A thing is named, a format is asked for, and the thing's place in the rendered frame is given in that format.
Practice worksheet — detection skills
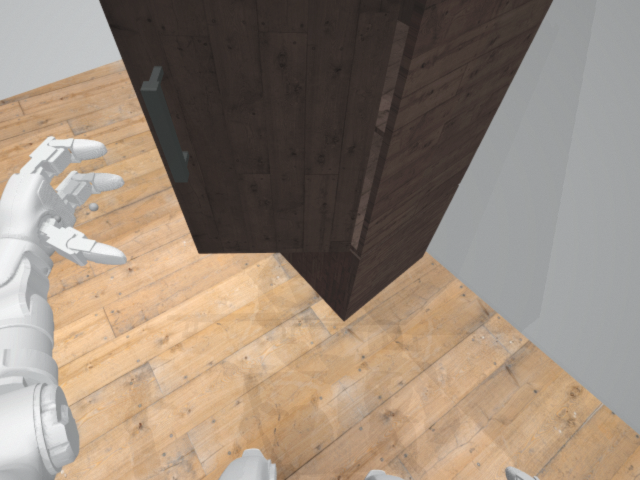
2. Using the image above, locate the robot left forearm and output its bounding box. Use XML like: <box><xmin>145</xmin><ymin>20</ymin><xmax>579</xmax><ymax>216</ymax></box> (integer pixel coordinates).
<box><xmin>0</xmin><ymin>238</ymin><xmax>58</xmax><ymax>395</ymax></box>

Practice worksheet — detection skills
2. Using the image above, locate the robot shin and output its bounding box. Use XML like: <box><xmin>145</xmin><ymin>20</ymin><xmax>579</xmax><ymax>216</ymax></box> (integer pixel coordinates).
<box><xmin>365</xmin><ymin>470</ymin><xmax>386</xmax><ymax>479</ymax></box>
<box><xmin>242</xmin><ymin>449</ymin><xmax>265</xmax><ymax>458</ymax></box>

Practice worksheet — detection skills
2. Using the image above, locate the cupboard door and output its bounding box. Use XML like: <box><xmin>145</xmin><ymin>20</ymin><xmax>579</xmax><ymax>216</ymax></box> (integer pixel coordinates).
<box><xmin>99</xmin><ymin>0</ymin><xmax>402</xmax><ymax>254</ymax></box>

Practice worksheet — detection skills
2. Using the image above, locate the right robot shin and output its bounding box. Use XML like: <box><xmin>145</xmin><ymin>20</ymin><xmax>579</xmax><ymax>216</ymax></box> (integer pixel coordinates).
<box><xmin>365</xmin><ymin>470</ymin><xmax>386</xmax><ymax>479</ymax></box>

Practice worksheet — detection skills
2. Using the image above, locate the left robot shin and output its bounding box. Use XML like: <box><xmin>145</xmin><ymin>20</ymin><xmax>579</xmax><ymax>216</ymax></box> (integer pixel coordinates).
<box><xmin>242</xmin><ymin>449</ymin><xmax>265</xmax><ymax>458</ymax></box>

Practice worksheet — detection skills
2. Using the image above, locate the robot left hand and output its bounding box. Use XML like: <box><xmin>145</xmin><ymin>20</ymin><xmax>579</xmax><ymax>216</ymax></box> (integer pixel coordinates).
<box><xmin>0</xmin><ymin>136</ymin><xmax>127</xmax><ymax>266</ymax></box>

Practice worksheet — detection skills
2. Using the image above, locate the handle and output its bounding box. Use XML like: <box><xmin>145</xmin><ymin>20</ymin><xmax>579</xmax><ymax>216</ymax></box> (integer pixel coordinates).
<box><xmin>140</xmin><ymin>66</ymin><xmax>189</xmax><ymax>183</ymax></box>

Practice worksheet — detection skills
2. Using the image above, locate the left robot upper arm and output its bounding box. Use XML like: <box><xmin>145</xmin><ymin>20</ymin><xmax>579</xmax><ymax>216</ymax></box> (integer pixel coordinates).
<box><xmin>0</xmin><ymin>383</ymin><xmax>79</xmax><ymax>480</ymax></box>

